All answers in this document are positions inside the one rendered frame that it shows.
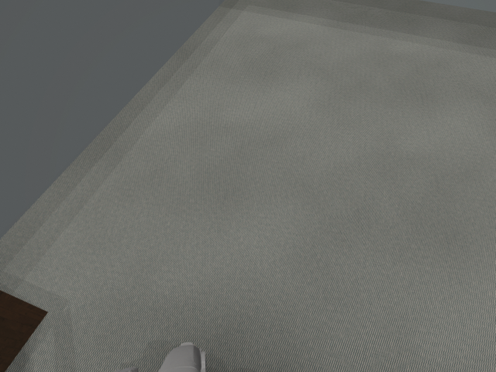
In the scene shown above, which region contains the cupboard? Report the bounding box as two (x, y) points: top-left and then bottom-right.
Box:
(0, 291), (48, 372)

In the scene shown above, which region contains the left robot thigh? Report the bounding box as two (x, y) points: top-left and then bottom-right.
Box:
(158, 345), (206, 372)

